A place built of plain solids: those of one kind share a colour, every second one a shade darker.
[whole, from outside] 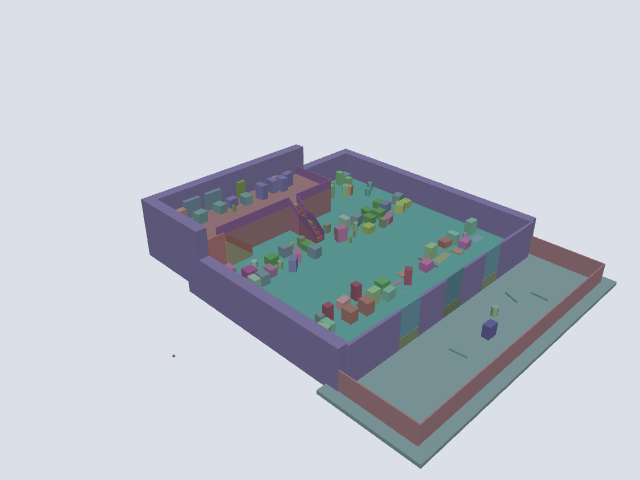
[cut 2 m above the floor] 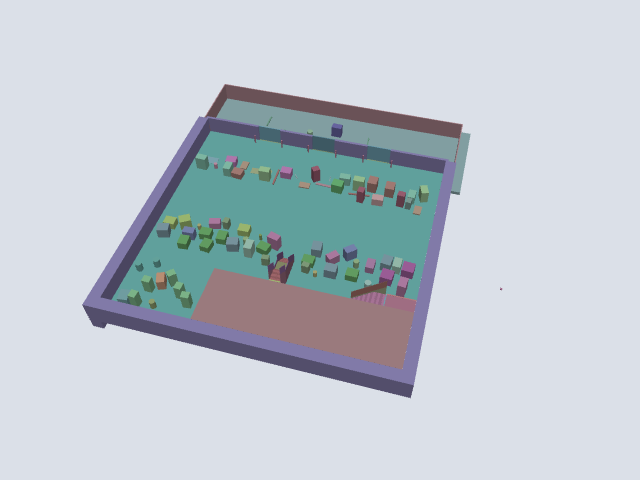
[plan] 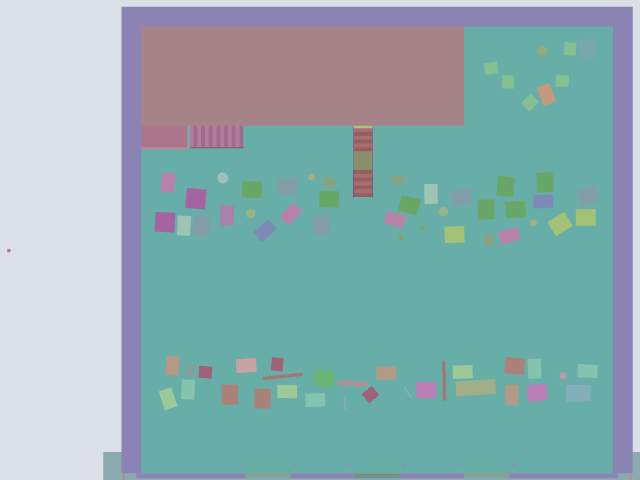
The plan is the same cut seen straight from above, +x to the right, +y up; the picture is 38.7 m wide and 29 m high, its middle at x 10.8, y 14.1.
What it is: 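15 risers of 0.207 m in one run, up to a store floor 3.10 m over the hall's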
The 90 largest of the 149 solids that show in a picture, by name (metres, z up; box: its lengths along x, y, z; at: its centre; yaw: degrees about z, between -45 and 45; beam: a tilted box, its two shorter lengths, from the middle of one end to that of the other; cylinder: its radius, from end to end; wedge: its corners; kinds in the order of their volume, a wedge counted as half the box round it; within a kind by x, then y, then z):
{
 "floor_hall_asphalt_1": {"box": [28.5, 27.0, 1.6], "at": [14.25, 13.5, -0.8]},
 "wall_brick_1": {"box": [1.2, 20.9, 4.8], "at": [-0.6, 10.45, 0.8]},
 "wall_brick_2": {"box": [1.2, 9.7, 6.7], "at": [-0.6, 23.35, 2.95]},
 "wall_brick_3": {"box": [6.6, 0.3, 4.8], "at": [3.0, -0.15, 0.8]},
 "wall_brick_4": {"box": [21.9, 1.2, 6.7], "at": [9.75, 27.6, 2.95]},
 "wall_brick_5": {"box": [3.9, 0.3, 4.8], "at": [10.95, -0.15, 0.8]},
 "wall_brick_6": {"box": [3.9, 0.3, 4.8], "at": [17.55, -0.15, 0.8]},
 "wall_brick_7": {"box": [11.4, 1.2, 3.6], "at": [24.0, 27.6, 1.4]},
 "wall_brick_8": {"box": [6.6, 0.3, 4.8], "at": [25.5, -0.15, 0.8]},
 "wall_brick_9": {"box": [1.2, 28.2, 4.8], "at": [29.1, 14.1, 0.8]},
 "floor_floorboards_1": {"box": [19.5, 6.0, 3.5], "at": [9.75, 24.0, 1.35]},
 "yard_yard_stone_1": {"box": [33.1, 10.6, 0.4], "at": [14.25, -4.0, -1.4]},
 "fence_metal_1": {"box": [0.12, 8.24, 2.6], "at": [-1.06, -4.0, -0.3]},
 "fence_metal_2": {"box": [30.74, 0.12, 2.6], "at": [14.25, -8.06, -0.3]},
 "fence_metal_3": {"box": [0.12, 8.24, 2.6], "at": [29.56, -4.0, -0.3]},
 "floor_hmland_floorboards_1": {"box": [2.8, 1.3, 3.5], "at": [1.4, 20.35, 1.35]},
 "load_cartons_1": {"box": [1.2, 0.8, 0.98], "at": [8.29, 25.55, 3.59], "yaw": 5.4},
 "load_cartons_2": {"box": [0.8, 1.2, 1.73], "at": [11.99, 24.78, 3.96], "yaw": 5.4},
 "load_cartons_3": {"box": [0.8, 1.2, 1.54], "at": [13.98, 25.22, 3.87], "yaw": -5.3},
 "load_cartons_4": {"box": [0.8, 1.2, 1.63], "at": [15.07, 24.78, 3.92], "yaw": 2.6},
 "load_cartons_5": {"box": [1.2, 0.8, 1.66], "at": [16.31, 25.2, 3.93], "yaw": 5.3},
 "ibc_mid_1": {"box": [1.0, 1.2, 1.16], "at": [3.66, 14.95, 0.58], "yaw": -6.3},
 "ibc_mid_2": {"box": [1.2, 1.0, 1.16], "at": [8.81, 17.33, 0.58], "yaw": -1.2},
 "ibc_mid_3": {"box": [1.0, 1.2, 1.16], "at": [10.87, 15.01, 0.58], "yaw": 4.6},
 "ibc_mid_4": {"box": [1.2, 1.0, 1.16], "at": [19.37, 16.68, 0.58], "yaw": 13.1},
 "ibc_mid_5": {"box": [1.2, 1.0, 1.16], "at": [27.01, 16.78, 0.58], "yaw": 15.1},
 "stillage_mid_1": {"box": [1.2, 1.0, 0.83], "at": [6.7, 17.14, 0.41], "yaw": -1.5},
 "stillage_mid_2": {"box": [1.2, 1.0, 0.76], "at": [11.34, 16.57, 0.38], "yaw": -1.3},
 "stillage_mid_3": {"box": [1.2, 1.0, 0.83], "at": [16.2, 16.2, 0.41], "yaw": -12.9},
 "stillage_mid_4": {"box": [1.0, 1.2, 0.81], "at": [20.83, 15.95, 0.4], "yaw": 2.5},
 "stillage_mid_5": {"box": [1.0, 1.2, 0.76], "at": [22.01, 17.34, 0.38], "yaw": -6.3},
 "stillage_mid_6": {"box": [1.2, 1.0, 0.88], "at": [22.63, 15.94, 0.44], "yaw": 3.4},
 "stillage_mid_7": {"box": [1.0, 1.2, 0.86], "at": [24.4, 17.58, 0.43], "yaw": 4.6},
 "cage_side_1": {"box": [0.8, 0.72, 1.72], "at": [21.13, 24.48, 0.86], "yaw": 5.6},
 "cage_side_2": {"box": [0.72, 0.8, 1.71], "at": [22.16, 23.66, 0.85], "yaw": -2.7},
 "cage_side_3": {"box": [0.8, 0.72, 1.67], "at": [23.49, 22.4, 0.83], "yaw": 44.3},
 "cage_side_4": {"box": [0.8, 0.72, 1.7], "at": [25.44, 23.72, 0.85], "yaw": -1.8},
 "cage_side_5": {"box": [0.72, 0.8, 1.73], "at": [25.91, 25.65, 0.87], "yaw": -4.2},
 "load_bales_hall_1": {"box": [0.8, 1.2, 0.98], "at": [2.83, 5.07, 0.49], "yaw": -2.4},
 "load_bales_hall_2": {"box": [1.2, 0.8, 1.07], "at": [10.51, 4.43, 0.54], "yaw": 2.6},
 "load_bales_hall_3": {"box": [0.8, 1.2, 1.2], "at": [23.76, 6.32, 0.6], "yaw": 1.4},
 "load_bales_hall_4": {"box": [1.2, 0.8, 1.61], "at": [26.97, 6.18, 0.8], "yaw": -2.7},
 "load_cartons_hall_1": {"box": [0.8, 1.2, 1.44], "at": [1.62, 4.51, 0.72], "yaw": 18.7},
 "load_cartons_hall_2": {"box": [1.2, 0.8, 1.58], "at": [8.82, 4.94, 0.79], "yaw": -0.6},
 "load_cartons_hall_3": {"box": [1.2, 0.8, 1.47], "at": [19.42, 6.13, 0.74], "yaw": 1.4},
 "load_cartons_mid_1": {"box": [0.8, 1.2, 1.63], "at": [1.61, 17.58, 0.82], "yaw": -6.2},
 "load_cartons_mid_2": {"box": [0.8, 1.2, 1.06], "at": [9.05, 15.68, 0.53], "yaw": -42.7},
 "load_cartons_mid_3": {"box": [1.2, 0.8, 1.64], "at": [15.32, 15.34, 0.82], "yaw": -15.4},
 "shelf_1": {"box": [2.0, 0.5, 1.99], "at": [3.87, 26.71, 4.1]},
 "shelf_2": {"box": [2.0, 0.5, 1.97], "at": [6.65, 26.71, 4.09]},
 "floor_sill_concrete_1": {"box": [2.7, 0.3, 1.6], "at": [7.65, -0.15, -0.8]},
 "floor_sill_concrete_2": {"box": [2.7, 0.3, 1.6], "at": [14.25, -0.15, -0.8]},
 "floor_sill_concrete_3": {"box": [2.7, 0.3, 1.6], "at": [20.85, -0.15, -0.8]},
 "load_crate_1": {"box": [1.2, 1.0, 1.19], "at": [3.63, 24.95, 3.7], "yaw": 2.3},
 "load_crate_2": {"box": [1.0, 1.2, 0.99], "at": [6.51, 25.37, 3.6], "yaw": 6.4},
 "load_crate_3": {"box": [1.0, 1.2, 1.01], "at": [9.88, 25.02, 3.6], "yaw": -4.8},
 "load_crate_mid_1": {"box": [1.2, 1.0, 0.86], "at": [18.93, 14.43, 0.43], "yaw": 2.3},
 "load_crate_mid_2": {"box": [1.2, 1.0, 1.15], "at": [25.3, 15.06, 0.58], "yaw": 31.3},
 "load_crate_mid_3": {"box": [1.2, 1.0, 0.85], "at": [26.86, 15.46, 0.42], "yaw": 0.2},
 "load_crate_hall_1": {"box": [1.0, 1.2, 1.29], "at": [5.34, 4.75, 0.65], "yaw": 0.1},
 "load_crate_hall_2": {"box": [1.0, 1.2, 1.38], "at": [7.33, 4.52, 0.69], "yaw": -2.2},
 "shutter_metal_1": {"box": [2.7, 0.12, 3.3], "at": [7.65, -0.2, 1.65]},
 "shutter_metal_2": {"box": [2.7, 0.12, 3.3], "at": [14.25, -0.2, 1.65]},
 "shutter_metal_3": {"box": [2.7, 0.12, 3.3], "at": [20.85, -0.2, 1.65]},
 "step_hma_1": {"box": [0.29, 1.3, 2.95], "at": [3.01, 20.35, 1.43]},
 "step_hma_2": {"box": [0.29, 1.3, 2.74], "at": [3.24, 20.35, 1.32]},
 "step_hma_3": {"box": [0.29, 1.3, 2.54], "at": [3.47, 20.35, 1.22]},
 "load_drums_mid_1": {"box": [1.2, 1.2, 1.04], "at": [1.43, 15.17, 0.52], "yaw": -3.2},
 "load_drums_mid_2": {"box": [1.2, 1.2, 1.05], "at": [3.31, 16.59, 0.52], "yaw": -5.1},
 "cage_hall_1": {"box": [0.8, 0.72, 1.73], "at": [3.87, 6.11, 0.86], "yaw": -3.7},
 "cage_hall_2": {"box": [0.72, 0.8, 1.68], "at": [8.22, 6.59, 0.84], "yaw": -5.0},
 "cage_hall_3": {"box": [0.8, 0.72, 1.72], "at": [13.84, 4.76, 0.86], "yaw": 38.3},
 "step_1": {"box": [1.1, 0.32, 2.54], "at": [13.4, 20.31, 1.22]},
 "step_2": {"box": [1.1, 0.32, 2.74], "at": [13.4, 20.55, 1.32]},
 "step_3": {"box": [1.1, 0.32, 2.95], "at": [13.4, 20.78, 1.43]},
 "pallets_mid_1": {"box": [0.8, 1.2, 1.13], "at": [2.58, 14.97, 0.57], "yaw": -3.0},
 "pallets_mid_2": {"box": [0.8, 1.2, 1.5], "at": [17.5, 16.88, 0.75], "yaw": 0.8},
 "load_bales_mid_1": {"box": [1.2, 0.8, 1.36], "at": [7.49, 14.67, 0.68], "yaw": 41.5},
 "load_bales_mid_2": {"box": [1.2, 0.8, 1.11], "at": [24.28, 16.43, 0.55], "yaw": 3.0},
 "floor_l1a_1": {"box": [1.1, 1.16, 1.71], "at": [13.4, 18.91, 0.8]},
 "stillage_hall_1": {"box": [1.2, 1.0, 0.92], "at": [17.22, 5.04, 0.46], "yaw": 1.1},
 "stillage_hall_2": {"box": [1.2, 1.0, 0.83], "at": [23.91, 4.87, 0.42], "yaw": 5.4},
 "rail_hmland_1": {"box": [2.8, 0.12, 4.2], "at": [1.4, 19.64, 2.1]},
 "ibc_hall_1": {"box": [1.2, 1.0, 1.16], "at": [11.05, 5.73, 0.58], "yaw": -4.1},
 "ibc_side_1": {"box": [1.0, 1.2, 1.16], "at": [26.99, 25.65, 0.58], "yaw": 6.5},
 "pallets_yard_1": {"box": [1.2, 0.8, 1.4], "at": [13.75, -4.73, -0.5], "yaw": -2.0},
 "rail_1": {"box": [10.0, 0.12, 1.1], "at": [7.8, 21.06, 3.65]},
 "pallets_1": {"box": [1.2, 0.8, 1.32], "at": [2.21, 26.56, 3.76]},
 "load_cartons_side_1": {"box": [0.8, 1.2, 1.2], "at": [24.48, 22.89, 0.6], "yaw": 21.1},
 "load_sacks_hall_1": {"box": [1.22, 0.84, 0.91], "at": [6.35, 6.52, 0.46], "yaw": 3.9}
}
